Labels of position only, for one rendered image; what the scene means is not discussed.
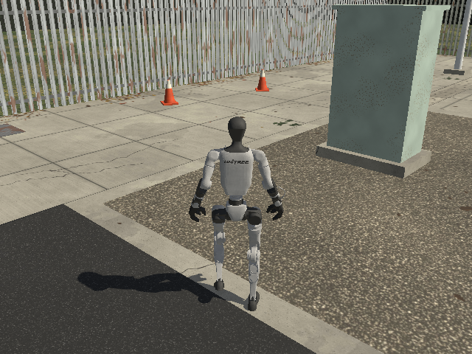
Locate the robot left hand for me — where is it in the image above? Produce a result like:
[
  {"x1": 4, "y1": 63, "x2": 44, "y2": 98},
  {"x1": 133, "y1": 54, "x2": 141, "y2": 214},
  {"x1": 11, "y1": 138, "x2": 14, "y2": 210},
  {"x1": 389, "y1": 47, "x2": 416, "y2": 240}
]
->
[{"x1": 189, "y1": 205, "x2": 206, "y2": 222}]

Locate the right robot upper arm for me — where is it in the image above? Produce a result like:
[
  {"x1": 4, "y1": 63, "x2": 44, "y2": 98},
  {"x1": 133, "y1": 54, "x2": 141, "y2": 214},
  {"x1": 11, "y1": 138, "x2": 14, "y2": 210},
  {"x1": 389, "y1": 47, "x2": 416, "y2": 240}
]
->
[{"x1": 252, "y1": 149, "x2": 274, "y2": 190}]

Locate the right robot shin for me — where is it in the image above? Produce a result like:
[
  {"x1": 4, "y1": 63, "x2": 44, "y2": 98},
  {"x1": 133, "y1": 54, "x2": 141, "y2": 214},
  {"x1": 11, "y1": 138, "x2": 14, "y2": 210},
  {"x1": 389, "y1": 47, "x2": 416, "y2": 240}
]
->
[{"x1": 249, "y1": 250, "x2": 260, "y2": 301}]

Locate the right robot forearm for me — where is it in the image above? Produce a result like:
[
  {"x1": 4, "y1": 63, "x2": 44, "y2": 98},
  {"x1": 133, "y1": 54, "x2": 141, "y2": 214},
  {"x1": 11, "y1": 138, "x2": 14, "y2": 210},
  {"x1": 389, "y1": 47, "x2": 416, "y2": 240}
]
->
[{"x1": 267, "y1": 178, "x2": 282, "y2": 207}]

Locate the robot right hand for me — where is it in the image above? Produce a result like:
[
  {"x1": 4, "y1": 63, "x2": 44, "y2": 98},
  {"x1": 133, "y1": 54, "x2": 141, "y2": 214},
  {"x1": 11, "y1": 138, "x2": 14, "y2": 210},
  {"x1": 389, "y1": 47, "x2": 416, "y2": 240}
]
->
[{"x1": 266, "y1": 204, "x2": 284, "y2": 221}]

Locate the left robot upper arm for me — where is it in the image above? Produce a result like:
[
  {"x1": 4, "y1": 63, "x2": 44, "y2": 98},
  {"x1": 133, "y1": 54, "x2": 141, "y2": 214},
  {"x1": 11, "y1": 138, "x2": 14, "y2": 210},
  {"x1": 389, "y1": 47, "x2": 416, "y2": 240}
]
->
[{"x1": 200, "y1": 148, "x2": 221, "y2": 190}]

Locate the right robot foot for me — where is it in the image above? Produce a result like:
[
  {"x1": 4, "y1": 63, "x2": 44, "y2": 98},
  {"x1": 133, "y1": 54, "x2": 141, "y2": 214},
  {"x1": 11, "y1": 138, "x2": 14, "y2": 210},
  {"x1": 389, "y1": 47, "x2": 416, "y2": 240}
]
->
[{"x1": 248, "y1": 291, "x2": 260, "y2": 311}]

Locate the left robot forearm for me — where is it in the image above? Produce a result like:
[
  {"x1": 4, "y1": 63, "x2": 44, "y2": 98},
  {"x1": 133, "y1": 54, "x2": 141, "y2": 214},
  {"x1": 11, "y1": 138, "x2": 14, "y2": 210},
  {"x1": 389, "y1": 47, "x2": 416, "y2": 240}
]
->
[{"x1": 191, "y1": 178, "x2": 207, "y2": 208}]

